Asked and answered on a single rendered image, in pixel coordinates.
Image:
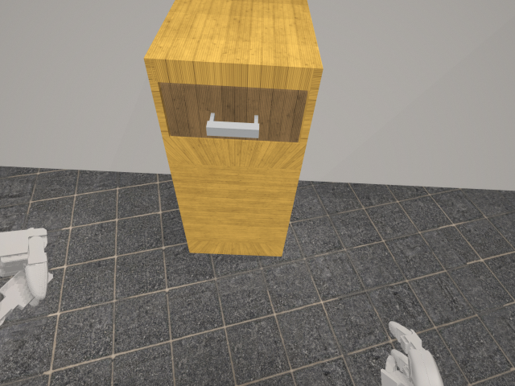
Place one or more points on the drawer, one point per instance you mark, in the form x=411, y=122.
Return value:
x=189, y=107

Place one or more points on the cabinet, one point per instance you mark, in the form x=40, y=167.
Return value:
x=235, y=196

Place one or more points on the handle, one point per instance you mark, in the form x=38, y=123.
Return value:
x=232, y=129

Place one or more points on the robot left hand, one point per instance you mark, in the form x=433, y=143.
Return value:
x=22, y=255

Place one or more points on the robot right hand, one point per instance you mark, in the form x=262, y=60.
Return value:
x=419, y=368

